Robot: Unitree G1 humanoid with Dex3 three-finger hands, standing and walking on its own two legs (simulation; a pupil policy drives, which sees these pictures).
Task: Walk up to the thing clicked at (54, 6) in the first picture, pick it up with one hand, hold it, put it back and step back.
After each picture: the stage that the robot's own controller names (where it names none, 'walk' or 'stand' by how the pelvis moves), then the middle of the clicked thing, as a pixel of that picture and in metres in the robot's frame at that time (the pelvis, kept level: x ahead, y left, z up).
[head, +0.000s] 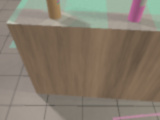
stand; out of the picture +0.82 +0.16 +0.12
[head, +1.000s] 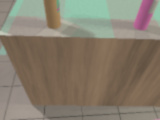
walk; (51, 1) +0.71 +0.14 +0.13
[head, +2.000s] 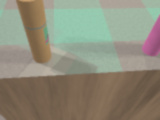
stand; (36, 31) +0.46 +0.17 +0.14
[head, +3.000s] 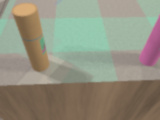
stand; (34, 42) +0.45 +0.18 +0.12
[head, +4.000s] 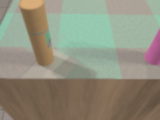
stand; (39, 36) +0.47 +0.16 +0.12
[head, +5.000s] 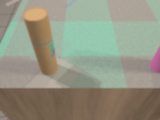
stand; (43, 46) +0.44 +0.15 +0.11
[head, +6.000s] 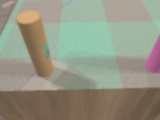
stand; (38, 48) +0.43 +0.17 +0.11
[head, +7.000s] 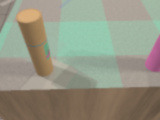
stand; (38, 47) +0.43 +0.17 +0.11
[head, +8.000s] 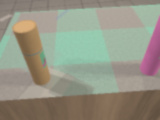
rise first; (34, 56) +0.41 +0.19 +0.12
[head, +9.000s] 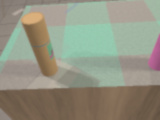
go down; (42, 48) +0.44 +0.18 +0.12
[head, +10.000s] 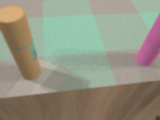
go down; (22, 49) +0.41 +0.17 +0.12
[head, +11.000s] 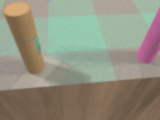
go down; (28, 43) +0.44 +0.17 +0.13
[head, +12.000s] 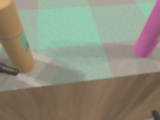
close in; (14, 40) +0.42 +0.19 +0.15
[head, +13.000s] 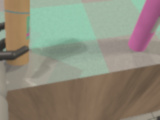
lift; (17, 24) +0.49 +0.17 +0.16
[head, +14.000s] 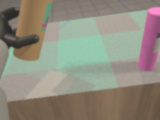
lift; (35, 10) +0.36 +0.11 +0.35
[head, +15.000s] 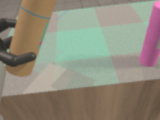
hold; (31, 27) +0.34 +0.13 +0.30
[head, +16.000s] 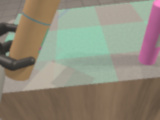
hold; (32, 32) +0.34 +0.13 +0.28
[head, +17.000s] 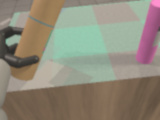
crouch; (36, 34) +0.36 +0.13 +0.26
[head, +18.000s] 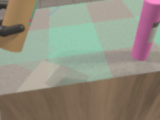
crouch; (22, 6) +0.44 +0.14 +0.30
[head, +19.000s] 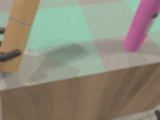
lower; (17, 32) +0.48 +0.17 +0.13
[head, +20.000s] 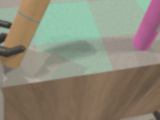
lower; (24, 28) +0.48 +0.16 +0.15
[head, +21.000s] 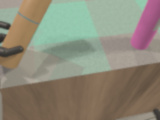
lower; (23, 29) +0.48 +0.16 +0.14
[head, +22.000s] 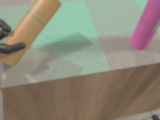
lower; (29, 28) +0.49 +0.14 +0.13
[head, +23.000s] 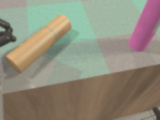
loosen; (41, 41) +0.49 +0.11 +0.07
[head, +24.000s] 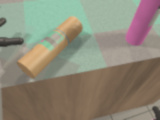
withdraw; (53, 44) +0.46 +0.06 +0.07
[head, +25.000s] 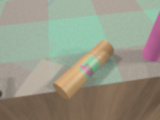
sink last; (86, 67) +0.39 -0.01 +0.06
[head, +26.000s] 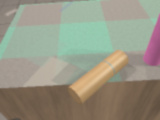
stand; (100, 74) +0.38 -0.03 +0.04
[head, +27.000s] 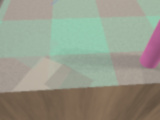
stand; out of the picture +0.15 -0.10 -0.72
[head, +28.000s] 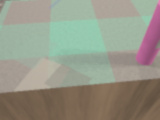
stand; out of the picture +0.17 -0.11 -0.73
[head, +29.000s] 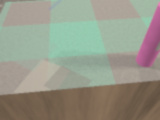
stand; out of the picture +0.16 -0.11 -0.73
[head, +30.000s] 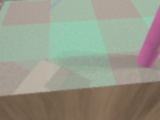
stand; out of the picture +0.16 -0.11 -0.73
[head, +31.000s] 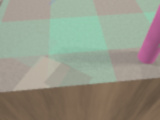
stand; out of the picture +0.16 -0.11 -0.73
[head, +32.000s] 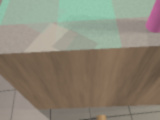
walk; out of the picture +0.26 -0.09 -0.71
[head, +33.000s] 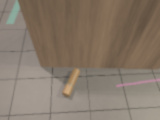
walk; (71, 82) +0.69 +0.06 -0.71
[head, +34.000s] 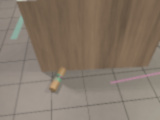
walk; (57, 79) +0.91 +0.25 -0.72
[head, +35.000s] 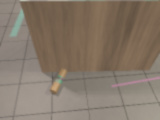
stand; (58, 80) +0.86 +0.21 -0.75
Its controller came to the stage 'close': yes
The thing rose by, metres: 0.22
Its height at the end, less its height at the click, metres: -0.86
